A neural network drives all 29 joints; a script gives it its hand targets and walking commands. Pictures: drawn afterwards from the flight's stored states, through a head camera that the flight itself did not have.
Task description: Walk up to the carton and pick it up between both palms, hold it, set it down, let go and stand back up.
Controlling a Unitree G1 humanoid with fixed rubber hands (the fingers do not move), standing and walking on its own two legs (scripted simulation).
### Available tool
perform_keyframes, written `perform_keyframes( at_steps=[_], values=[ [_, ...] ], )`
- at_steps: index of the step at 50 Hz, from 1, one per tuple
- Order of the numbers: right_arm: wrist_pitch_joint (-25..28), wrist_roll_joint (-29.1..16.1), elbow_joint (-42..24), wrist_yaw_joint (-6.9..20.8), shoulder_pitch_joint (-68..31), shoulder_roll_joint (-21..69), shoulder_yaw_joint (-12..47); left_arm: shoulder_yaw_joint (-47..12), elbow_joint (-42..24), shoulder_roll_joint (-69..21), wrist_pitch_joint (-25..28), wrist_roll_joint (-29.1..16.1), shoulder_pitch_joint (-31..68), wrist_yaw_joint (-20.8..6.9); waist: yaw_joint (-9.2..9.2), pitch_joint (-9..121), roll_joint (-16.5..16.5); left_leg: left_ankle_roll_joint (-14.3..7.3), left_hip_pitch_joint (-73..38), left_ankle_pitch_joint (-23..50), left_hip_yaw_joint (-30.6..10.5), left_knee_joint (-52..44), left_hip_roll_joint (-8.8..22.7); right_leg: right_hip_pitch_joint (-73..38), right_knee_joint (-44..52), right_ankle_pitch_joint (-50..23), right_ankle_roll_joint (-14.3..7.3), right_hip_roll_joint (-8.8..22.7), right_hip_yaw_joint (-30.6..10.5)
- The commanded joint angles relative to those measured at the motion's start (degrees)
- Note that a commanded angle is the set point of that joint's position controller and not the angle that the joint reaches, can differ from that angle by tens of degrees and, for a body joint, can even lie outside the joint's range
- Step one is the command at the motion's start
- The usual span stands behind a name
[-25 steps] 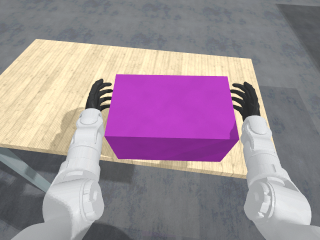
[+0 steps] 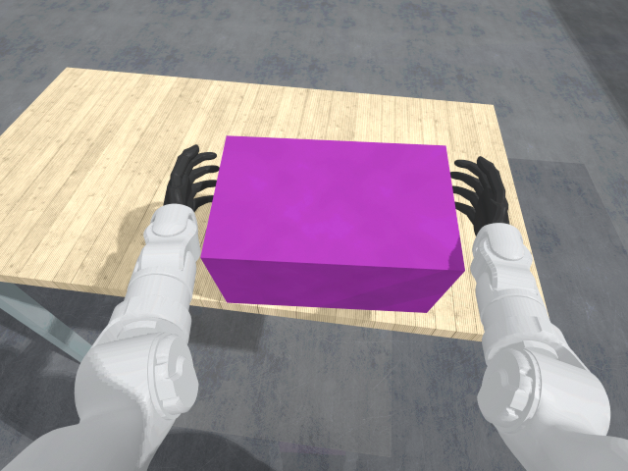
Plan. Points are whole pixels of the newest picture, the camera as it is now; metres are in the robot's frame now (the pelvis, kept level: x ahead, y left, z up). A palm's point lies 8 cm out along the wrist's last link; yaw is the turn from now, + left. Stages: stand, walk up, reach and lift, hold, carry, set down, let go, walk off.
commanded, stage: set down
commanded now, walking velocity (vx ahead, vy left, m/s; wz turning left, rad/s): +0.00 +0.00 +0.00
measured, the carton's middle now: (330, 228) +0.44 +0.01 +0.01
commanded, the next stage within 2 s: none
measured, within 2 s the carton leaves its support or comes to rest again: rests again in 1.34 s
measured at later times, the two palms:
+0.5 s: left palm (183, 202) +0.43 +0.21 +0.08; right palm (485, 218) +0.42 -0.20 +0.08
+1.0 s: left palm (183, 202) +0.43 +0.21 +0.08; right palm (484, 218) +0.42 -0.20 +0.07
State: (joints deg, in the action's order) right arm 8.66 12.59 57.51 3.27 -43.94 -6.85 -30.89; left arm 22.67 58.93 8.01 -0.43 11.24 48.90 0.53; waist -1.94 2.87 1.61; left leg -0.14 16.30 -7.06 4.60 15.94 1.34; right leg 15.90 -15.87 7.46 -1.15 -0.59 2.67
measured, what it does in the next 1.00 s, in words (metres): stands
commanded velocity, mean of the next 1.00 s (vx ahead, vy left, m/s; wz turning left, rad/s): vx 0.00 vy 0.00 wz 0.00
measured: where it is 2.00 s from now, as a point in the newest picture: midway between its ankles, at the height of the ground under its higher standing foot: outside the picture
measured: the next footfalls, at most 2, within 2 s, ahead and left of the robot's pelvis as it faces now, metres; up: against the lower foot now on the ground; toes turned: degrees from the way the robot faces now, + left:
none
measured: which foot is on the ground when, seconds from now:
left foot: down 0.00-1.00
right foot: down 0.00-1.00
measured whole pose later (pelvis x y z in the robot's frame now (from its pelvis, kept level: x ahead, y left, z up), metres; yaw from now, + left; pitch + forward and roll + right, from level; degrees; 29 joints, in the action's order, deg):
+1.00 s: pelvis +0.01 +0.00 +0.00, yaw +0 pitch +7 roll +0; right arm 8.9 17.4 49.3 4.8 -41.3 -4.1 -32.8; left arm 29.4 52.2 5.3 0.1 17.5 46.6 -4.4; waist -1.8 0.4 0.4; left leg -0.4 15.1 -8.5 5.1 16.6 1.1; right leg 15.0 -16.9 9.1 -0.8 0.0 3.4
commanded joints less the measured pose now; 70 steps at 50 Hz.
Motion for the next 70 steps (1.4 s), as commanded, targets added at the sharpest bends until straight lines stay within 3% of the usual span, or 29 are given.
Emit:
perform_keyframes(
  at_steps=[1,4,9,11,13,19,22,23,25,29,40,52,53,54,56,60,63,65,67,69,70],
  values=[
    [3.17,2.54,-4.76,9.29,-31.99,21.11,14.35,-10.54,-7.04,-23.69,4.46,0.41,31.09,-6.93,-0.17,31.63,-0.6,0.82,-13.24,11.72,1.67,1.46,0.01,-7.42,-1.12,-14.65,3.27,1.14,2.05],
    [3.04,2.77,-3.71,9.35,-31.59,21.75,14.82,-10.78,-7.16,-24.25,5.03,-0.6,31.55,-6.9,-0.12,32.12,0.75,0.82,-13.81,14.5,1.31,2.47,0.33,-7.79,-1.49,-15.74,3.13,0.66,2.27],
    [3.06,2.87,-3.64,9.6,-32.15,20.17,13.7,-9.56,-5.03,-23.17,4.48,-0.31,30.5,-7.04,-0.53,29.51,1.07,0.45,-12.21,11.54,1.29,1.95,0.02,-5.58,-0.5,-11.73,3.23,0.8,2.01],
    [3.63,3.13,-2.88,9.53,-31.28,19.84,13.29,-11.18,-5.64,-23.82,4.9,-1.0,30.23,-6.93,0.58,31.16,0.25,0.79,-13.13,13.5,0.76,2.57,0.48,-4.93,-1.17,-13.64,2.76,0.52,2.45],
    [3.82,2.5,-1.84,9.34,-29.42,20.22,13.6,-10.97,-5.8,-23.71,5.11,-0.39,28.97,-6.78,0.38,30.27,-0.75,1.29,-14.29,16.4,0.75,3.65,0.36,-4.66,-0.92,-15.78,2.54,0.55,2.18],
    [4.01,2.54,-2.04,9.25,-30.16,19.69,14.01,-9.7,-4.94,-23.1,5.98,0.22,29.18,-7.26,0.53,29.76,0.27,0.09,-10.6,12.18,1.09,1.85,-0.13,-7.37,-1.79,-16.8,3.85,1.36,1.96],
    [4.44,1.96,-1.56,9.13,-28.11,20.39,14.58,-10.01,-5.32,-23.84,6.25,0.71,27.15,-7.12,0.39,29.28,-0.28,0.56,-12.22,15.71,0.67,2.83,0.09,-7.21,-2.21,-19.31,3.51,1.13,1.98],
    [4.7,1.71,-1.78,9.27,-28.59,20.27,14.71,-10.33,-5.43,-24.23,6.14,0.63,26.92,-7.12,0.97,29.56,-0.53,0.83,-13.24,16.22,0.5,3.11,0.43,-5.52,-1.74,-17.73,3.2,0.86,2.21],
    [3.87,5.16,-5.14,8.68,-25.13,20.15,12.47,-6.3,-3.44,-24.7,6.6,3.73,23.03,-7.38,0.46,23.68,0.47,0.6,-11.52,11.31,0.6,1.74,-0.13,-6.44,-0.14,-12.15,3.4,0.99,2.41],
    [3.02,6.63,-6.01,8.83,-22.74,20.8,12.0,-5.32,-4.84,-25.21,5.79,4.79,21.26,-7.44,0.51,22.1,0.41,0.92,-14.3,12.79,0.47,1.81,0.18,-4.47,0.22,-10.2,3.58,0.43,3.14],
    [2.08,6.84,-6.99,8.93,-19.52,21.82,12.97,-4.81,-7.12,-25.9,4.44,5.39,17.47,-8.45,0.44,19.02,0.54,0.62,-15.4,16.23,0.39,3.08,0.22,-2.59,-0.27,-10.51,3.78,0.05,3.09],
    [1.01,7.61,-7.95,8.4,-16.81,22.79,12.91,-2.76,-6.88,-25.01,4.68,6.44,16.1,-9.49,0.74,16.57,1.42,-0.26,-13.24,13.18,0.7,2.24,-0.08,-3.11,-0.48,-10.08,4.19,0.42,2.37],
    [1.37,6.87,-6.43,8.73,-16.29,21.65,11.52,-4.65,-10.23,-25.49,4.51,6.37,16.03,-8.72,1.84,19.31,0.53,0.06,-14.64,15.07,0.88,2.39,0.36,-1.89,-0.89,-11.18,4.12,0.22,3.09],
    [1.79,6.68,-6.41,8.84,-16.2,22.02,12.18,-5.98,-10.86,-26.17,4.53,5.97,16.39,-8.36,1.81,20.79,-0.22,0.1,-15.76,18.52,0.8,3.43,0.48,-0.51,-0.88,-13.58,3.93,0.25,3.15],
    [2.55,5.61,-5.8,8.92,-16.38,21.16,13.48,-6.22,-10.09,-25.02,4.36,5.29,14.63,-7.85,1.5,21.93,1.52,-0.1,-17.7,21.42,0.67,4.9,0.57,-0.38,-1.21,-15.68,3.97,-0.1,3.34],
    [2.34,4.09,-4.82,7.59,-15.37,15.1,11.9,-4.06,-8.88,-18.94,4.37,5.21,13.38,-7.07,1.33,18.44,2.07,-0.99,-10.61,13.6,0.9,2.79,0.15,-4.52,-1.34,-13.86,4.1,0.54,2.3],
    [1.23,0.28,-2.9,5.6,-14.89,4.36,11.14,-2.96,-7.87,-6.83,5.09,3.31,13.82,-4.35,1.19,18.25,2.45,-1.69,-7.62,9.52,1.55,1.87,-0.28,-5.18,-1.45,-11.48,4.1,0.45,1.27],
    [1.4,-4.44,-0.05,3.6,-16.58,-2.63,13.4,-6.82,-6.39,-1.07,6.32,-1.72,16.43,-1.52,1.41,20.67,2.26,-1.62,-6.56,8.37,1.08,2.82,0.25,-2.05,-1.53,-8.57,3.55,0.07,0.57],
    [2.29,-10.22,3.68,1.81,-19.27,-6.37,17.11,-11.9,-1.29,2.04,8.88,-7.36,18.37,1.15,0.48,23.89,1.18,-1.36,-3.74,9.4,0.62,4.83,0.63,2.67,-1.91,-7.75,2.24,0.0,-0.47],
    [3.75,-16.07,8.46,0.54,-22.05,-9.32,21.53,-16.46,4.52,3.53,11.38,-11.78,20.5,2.89,-0.22,29.36,-2.6,-0.14,-3.38,13.22,0.01,8.44,1.08,6.25,-3.38,-8.91,1.14,-0.33,-1.48],
    [4.4,-18.14,7.97,0.0,-23.9,-10.24,23.25,-17.72,6.82,4.74,12.56,-13.78,21.21,3.26,-1.08,32.16,-2.98,0.12,-2.29,13.32,-0.47,9.86,1.32,7.27,-4.13,-8.45,0.59,-0.48,-1.61]
  ],
)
